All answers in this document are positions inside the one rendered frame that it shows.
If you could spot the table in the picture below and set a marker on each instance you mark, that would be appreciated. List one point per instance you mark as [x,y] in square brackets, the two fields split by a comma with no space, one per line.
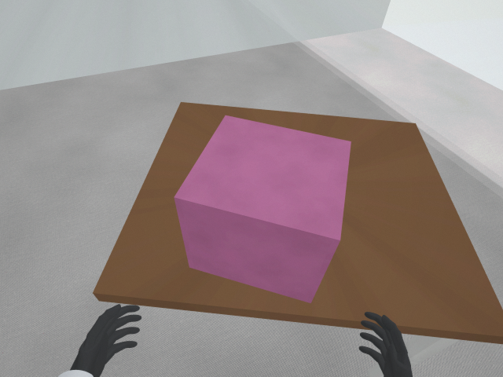
[403,252]

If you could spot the carton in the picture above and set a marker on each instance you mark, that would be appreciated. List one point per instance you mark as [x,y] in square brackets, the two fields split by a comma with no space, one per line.
[263,206]

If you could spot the robot right hand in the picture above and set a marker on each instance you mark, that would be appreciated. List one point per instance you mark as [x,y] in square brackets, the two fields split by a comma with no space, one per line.
[393,359]

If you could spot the robot left hand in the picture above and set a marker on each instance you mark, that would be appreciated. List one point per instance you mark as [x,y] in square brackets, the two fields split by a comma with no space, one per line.
[98,347]

